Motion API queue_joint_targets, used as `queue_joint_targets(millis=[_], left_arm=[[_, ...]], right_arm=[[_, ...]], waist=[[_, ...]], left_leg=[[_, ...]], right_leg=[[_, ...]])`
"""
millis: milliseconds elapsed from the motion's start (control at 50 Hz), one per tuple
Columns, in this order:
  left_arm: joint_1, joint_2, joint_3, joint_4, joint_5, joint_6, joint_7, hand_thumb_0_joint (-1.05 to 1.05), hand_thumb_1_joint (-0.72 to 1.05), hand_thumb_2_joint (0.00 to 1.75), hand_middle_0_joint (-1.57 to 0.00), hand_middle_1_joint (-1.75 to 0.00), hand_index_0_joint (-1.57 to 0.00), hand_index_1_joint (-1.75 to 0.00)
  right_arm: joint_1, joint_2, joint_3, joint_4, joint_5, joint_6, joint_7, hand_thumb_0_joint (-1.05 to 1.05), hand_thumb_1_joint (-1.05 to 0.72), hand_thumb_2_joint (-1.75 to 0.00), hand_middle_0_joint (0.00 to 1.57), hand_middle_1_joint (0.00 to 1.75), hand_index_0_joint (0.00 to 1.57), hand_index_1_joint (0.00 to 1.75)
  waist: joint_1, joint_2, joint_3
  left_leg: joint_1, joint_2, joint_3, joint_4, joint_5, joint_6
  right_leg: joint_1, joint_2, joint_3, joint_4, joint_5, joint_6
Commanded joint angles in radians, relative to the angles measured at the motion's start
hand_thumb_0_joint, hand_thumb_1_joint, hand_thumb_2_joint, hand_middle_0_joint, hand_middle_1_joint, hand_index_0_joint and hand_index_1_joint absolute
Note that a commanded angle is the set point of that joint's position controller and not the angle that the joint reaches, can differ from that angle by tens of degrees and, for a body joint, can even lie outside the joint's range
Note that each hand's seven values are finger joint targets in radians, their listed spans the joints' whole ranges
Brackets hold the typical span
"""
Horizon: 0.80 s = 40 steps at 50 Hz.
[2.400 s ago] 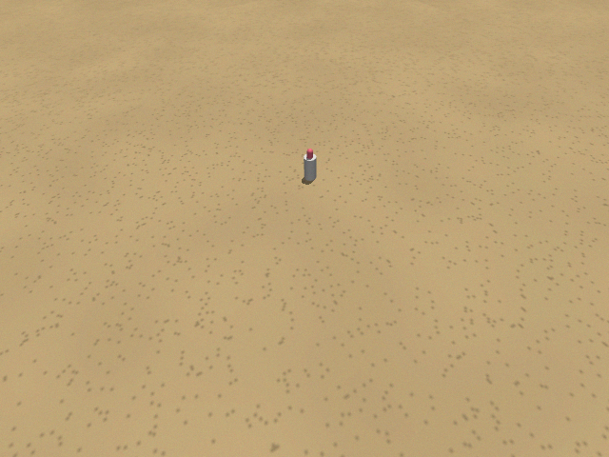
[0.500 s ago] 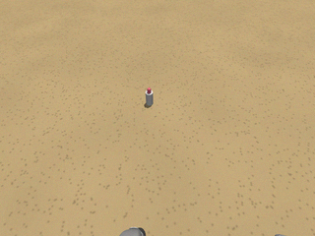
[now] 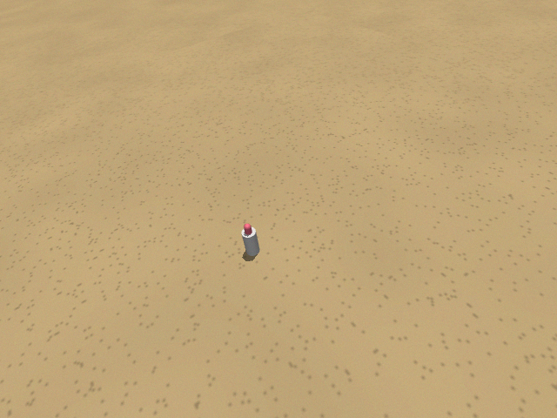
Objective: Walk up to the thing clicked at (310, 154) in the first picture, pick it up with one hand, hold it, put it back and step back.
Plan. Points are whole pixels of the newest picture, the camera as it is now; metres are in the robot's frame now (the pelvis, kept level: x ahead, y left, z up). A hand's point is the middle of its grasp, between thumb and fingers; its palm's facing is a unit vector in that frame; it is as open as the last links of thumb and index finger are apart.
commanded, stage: walk up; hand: left
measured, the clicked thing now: (250, 238) +0.99 +0.23 -0.65
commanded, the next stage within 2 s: none
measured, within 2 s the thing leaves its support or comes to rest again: neither
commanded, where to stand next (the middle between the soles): +0.65 +0.08 m, yaw -2 degrees
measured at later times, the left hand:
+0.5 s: hand (110, 384) +0.23 +0.34 -0.13, palm faces -0.03 -0.93 -0.36, open 7.4 cm
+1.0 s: hand (164, 258) +0.47 +0.29 -0.09, palm faces -0.03 -0.91 -0.41, open 7.4 cm
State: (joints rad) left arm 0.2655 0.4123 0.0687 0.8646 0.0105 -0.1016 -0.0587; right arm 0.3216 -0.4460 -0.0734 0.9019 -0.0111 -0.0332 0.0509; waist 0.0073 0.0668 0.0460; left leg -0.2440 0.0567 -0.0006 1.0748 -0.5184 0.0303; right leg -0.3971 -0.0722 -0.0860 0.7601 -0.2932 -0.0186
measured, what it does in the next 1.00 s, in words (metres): walks ahead: left foot, then right foot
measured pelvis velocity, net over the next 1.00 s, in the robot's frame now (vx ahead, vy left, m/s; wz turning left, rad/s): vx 0.37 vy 0.03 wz -0.02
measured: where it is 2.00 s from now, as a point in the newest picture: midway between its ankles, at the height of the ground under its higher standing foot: (285, 331)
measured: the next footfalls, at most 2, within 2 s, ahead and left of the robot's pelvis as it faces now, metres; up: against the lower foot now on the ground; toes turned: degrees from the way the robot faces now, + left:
left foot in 0.36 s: +0.29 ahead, +0.17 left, +0.00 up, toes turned +6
right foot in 0.84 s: +0.47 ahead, -0.07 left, +0.00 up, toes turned -5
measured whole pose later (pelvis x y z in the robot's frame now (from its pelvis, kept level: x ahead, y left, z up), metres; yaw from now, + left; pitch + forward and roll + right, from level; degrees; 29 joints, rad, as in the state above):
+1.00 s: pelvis +0.37 +0.03 +0.02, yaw -1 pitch -4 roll +1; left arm 0.24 0.36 0.03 0.85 0.00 -0.10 -0.03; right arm 0.33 -0.42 -0.04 0.87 0.00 -0.03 0.04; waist 0.00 0.06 0.10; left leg -0.35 0.02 0.01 1.07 -0.44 0.04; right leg -0.29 -0.03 -0.07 0.57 -0.22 -0.04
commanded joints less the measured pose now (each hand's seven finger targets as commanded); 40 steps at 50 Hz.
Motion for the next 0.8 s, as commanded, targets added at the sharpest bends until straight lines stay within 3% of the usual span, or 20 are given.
queue_joint_targets(millis=[0, 40, 100, 160, 220, 280, 320, 340, 360, 380, 400, 420, 460, 500, 580, 600, 640, 720, 740, 780], left_arm=[[0.093, 0.316, 0.077, -0.042, -0.016, -0.022, 0.036, 0.00, 0.90, 0.90, -0.20, -0.30, -0.20, -0.30], [0.046, 0.278, 0.064, -0.047, -0.019, -0.025, 0.038, 0.00, 0.90, 0.90, -0.20, -0.30, -0.20, -0.30], [0.042, 0.268, 0.058, -0.067, -0.012, -0.030, 0.039, 0.00, 0.90, 0.90, -0.20, -0.30, -0.20, -0.30], [0.067, 0.291, 0.068, -0.075, -0.003, -0.033, 0.036, 0.00, 0.90, 0.90, -0.20, -0.30, -0.20, -0.30], [0.084, 0.301, 0.069, -0.074, -0.002, -0.032, 0.034, 0.00, 0.90, 0.90, -0.20, -0.30, -0.20, -0.30], [0.056, 0.313, 0.066, -0.070, -0.004, -0.025, 0.033, 0.00, 0.90, 0.90, -0.20, -0.30, -0.20, -0.30], [0.059, 0.287, 0.054, -0.070, -0.001, -0.017, 0.034, 0.00, 0.90, 0.90, -0.20, -0.30, -0.20, -0.30], [0.104, 0.237, 0.036, -0.070, 0.000, -0.012, 0.036, 0.00, 0.90, 0.90, -0.20, -0.30, -0.20, -0.30], [0.159, 0.149, 0.007, -0.075, -0.009, -0.009, 0.035, 0.00, 0.90, 0.90, -0.20, -0.30, -0.20, -0.30], [0.166, 0.175, 0.015, -0.064, -0.016, 0.001, 0.041, 0.00, 0.90, 0.90, -0.20, -0.30, -0.20, -0.30], [0.115, 0.261, 0.030, -0.048, -0.003, 0.009, 0.055, 0.00, 0.90, 0.90, -0.20, -0.30, -0.20, -0.30], [0.072, 0.272, 0.027, -0.048, -0.005, 0.008, 0.055, 0.00, 0.90, 0.90, -0.20, -0.30, -0.20, -0.30], [0.107, 0.236, 0.026, -0.014, -0.023, 0.012, 0.041, 0.00, 0.90, 0.90, -0.20, -0.30, -0.20, -0.30], [0.160, 0.212, 0.026, 0.004, -0.028, 0.022, 0.029, 0.00, 0.90, 0.90, -0.20, -0.30, -0.20, -0.30], [0.080, 0.181, 0.024, -0.028, -0.018, 0.030, 0.017, 0.00, 0.90, 0.90, -0.20, -0.30, -0.20, -0.30], [0.038, 0.184, 0.024, -0.043, -0.014, 0.032, 0.013, 0.00, 0.90, 0.90, -0.20, -0.30, -0.20, -0.30], [-0.019, 0.175, 0.026, -0.064, -0.007, 0.030, 0.007, 0.00, 0.90, 0.90, -0.20, -0.30, -0.20, -0.30], [-0.048, 0.154, 0.027, -0.066, -0.007, 0.021, 0.001, 0.00, 0.90, 0.90, -0.20, -0.30, -0.20, -0.30], [-0.056, 0.155, 0.029, -0.065, -0.006, 0.019, 0.002, 0.00, 0.90, 0.90, -0.20, -0.30, -0.20, -0.30], [0.004, 0.166, 0.037, -0.040, -0.004, 0.015, 0.008, 0.00, 0.90, 0.90, -0.20, -0.30, -0.20, -0.30]], right_arm=[[-0.051, -0.181, -0.037, -0.100, 0.027, -0.045, -0.011, 0.00, -0.90, -0.90, 0.20, 0.30, 0.20, 0.30], [0.020, -0.164, -0.036, -0.076, 0.023, -0.030, -0.001, 0.00, -0.90, -0.90, 0.20, 0.30, 0.20, 0.30], [-0.006, -0.160, -0.046, -0.085, 0.011, -0.014, 0.018, 0.00, -0.90, -0.90, 0.20, 0.30, 0.20, 0.30], [-0.111, -0.150, -0.047, -0.121, -0.003, -0.012, 0.033, 0.00, -0.90, -0.90, 0.20, 0.30, 0.20, 0.30], [-0.167, -0.143, -0.050, -0.138, -0.008, -0.024, 0.042, 0.00, -0.90, -0.90, 0.20, 0.30, 0.20, 0.30], [-0.139, -0.142, -0.058, -0.123, -0.009, -0.033, 0.043, 0.00, -0.90, -0.90, 0.20, 0.30, 0.20, 0.30], [-0.046, -0.158, -0.068, -0.087, -0.012, -0.040, 0.036, 0.00, -0.90, -0.90, 0.20, 0.30, 0.20, 0.30], [0.065, -0.202, -0.083, -0.054, -0.018, -0.049, 0.023, 0.00, -0.90, -0.90, 0.20, 0.30, 0.20, 0.30], [0.147, -0.284, -0.108, -0.047, -0.032, -0.056, 0.008, 0.00, -0.90, -0.90, 0.20, 0.30, 0.20, 0.30], [0.114, -0.325, -0.113, -0.082, -0.012, -0.060, 0.000, 0.00, -0.90, -0.90, 0.20, 0.30, 0.20, 0.30], [0.080, -0.324, -0.116, -0.083, 0.015, -0.054, 0.002, 0.00, -0.90, -0.90, 0.20, 0.30, 0.20, 0.30], [0.059, -0.291, -0.103, -0.084, 0.018, -0.049, -0.004, 0.00, -0.90, -0.90, 0.20, 0.30, 0.20, 0.30], [-0.017, -0.222, -0.066, -0.108, 0.015, -0.060, -0.012, 0.00, -0.90, -0.90, 0.20, 0.30, 0.20, 0.30], [-0.022, -0.208, -0.058, -0.104, 0.020, -0.073, -0.012, 0.00, -0.90, -0.90, 0.20, 0.30, 0.20, 0.30], [0.000, -0.204, -0.057, -0.121, 0.010, -0.076, -0.016, 0.00, -0.90, -0.90, 0.20, 0.30, 0.20, 0.30], [0.020, -0.207, -0.059, -0.122, 0.007, -0.076, -0.017, 0.00, -0.90, -0.90, 0.20, 0.30, 0.20, 0.30], [0.020, -0.220, -0.062, -0.126, 0.006, -0.073, -0.016, 0.00, -0.90, -0.90, 0.20, 0.30, 0.20, 0.30], [0.010, -0.210, -0.057, -0.142, 0.005, -0.061, -0.016, 0.00, -0.90, -0.90, 0.20, 0.30, 0.20, 0.30], [0.015, -0.213, -0.058, -0.146, 0.005, -0.057, -0.016, 0.00, -0.90, -0.90, 0.20, 0.30, 0.20, 0.30], [-0.003, -0.213, -0.059, -0.160, 0.009, -0.048, -0.019, 0.00, -0.90, -0.90, 0.20, 0.30, 0.20, 0.30]], waist=[[0.041, -0.217, 0.032], [-0.006, -0.244, 0.019], [-0.005, -0.215, 0.019], [0.029, -0.192, 0.039], [0.043, -0.170, 0.030], [0.010, -0.160, 0.011], [-0.047, -0.100, -0.028], [-0.089, 0.029, -0.108], [-0.108, 0.262, -0.148], [-0.090, 0.235, -0.113], [-0.092, 0.144, -0.071], [-0.078, 0.063, 0.001], [-0.029, 0.020, 0.048], [-0.002, 0.071, 0.020], [-0.018, 0.094, 0.035], [-0.036, 0.081, 0.046], [-0.042, 0.075, 0.056], [-0.040, 0.063, 0.032], [-0.044, 0.062, 0.022], [-0.003, 0.010, -0.001]], left_leg=[[-0.390, 0.024, -0.109, 0.144, 0.138, 0.016], [-0.295, 0.031, -0.080, 0.032, 0.195, 0.011], [-0.286, 0.022, -0.036, -0.097, 0.259, -0.016], [-0.292, 0.049, -0.013, -0.275, 0.278, -0.032], [-0.228, 0.054, 0.008, -0.407, 0.336, -0.026], [-0.091, 0.033, 0.054, -0.473, 0.340, -0.004], [0.084, -0.019, 0.090, -0.526, 0.310, 0.009], [0.252, -0.016, 0.035, -0.583, 0.227, 0.043], [0.375, 0.181, -0.286, -0.688, 0.050, 0.108], [0.391, 0.351, -0.642, -0.832, -0.055, 0.185], [0.310, 0.389, -0.664, -0.825, -0.050, 0.249], [0.187, 0.348, -0.553, -0.825, 0.061, 0.227], [0.079, 0.224, -0.265, -0.813, 0.320, 0.125], [0.067, 0.185, -0.145, -0.802, 0.466, 0.121], [0.111, 0.193, -0.082, -0.820, 0.525, 0.186], [0.122, 0.185, -0.074, -0.827, 0.553, 0.172], [0.114, 0.209, -0.072, -0.818, 0.540, 0.200], [0.099, 0.176, -0.021, -0.741, 0.611, 0.164], [0.085, 0.178, -0.030, -0.720, 0.581, 0.161], [0.013, 0.183, -0.042, -0.651, 0.454, 0.143]], right_leg=[[0.252, -0.268, 0.480, -0.486, 0.120, -0.195], [0.192, -0.195, 0.314, -0.477, 0.157, -0.167], [0.164, -0.171, 0.212, -0.516, 0.055, -0.187], [0.163, -0.195, 0.199, -0.538, -0.087, -0.204], [0.177, -0.210, 0.184, -0.505, -0.070, -0.191], [0.138, -0.220, 0.161, -0.445, -0.036, -0.172], [0.091, -0.170, 0.098, -0.273, 0.110, -0.138], [0.048, -0.103, 0.039, -0.006, 0.227, -0.109], [-0.147, -0.004, -0.007, 0.285, 0.043, -0.048], [-0.316, 0.102, 0.035, 0.386, -0.213, -0.032], [-0.314, 0.027, 0.117, 0.457, -0.232, -0.046], [-0.287, 0.008, 0.162, 0.464, -0.174, -0.045], [-0.202, -0.019, 0.202, 0.365, -0.055, -0.035], [-0.142, -0.024, 0.153, 0.311, 0.009, -0.015], [-0.169, -0.031, 0.121, 0.154, 0.056, 0.020], [-0.181, -0.028, 0.115, 0.114, 0.064, 0.021], [-0.155, -0.043, 0.083, 0.028, 0.079, 0.016], [-0.025, 0.001, 0.034, -0.139, 0.167, -0.005], [0.017, 0.015, 0.022, -0.154, 0.150, -0.011], [0.170, 0.037, 0.016, -0.205, 0.156, -0.020]])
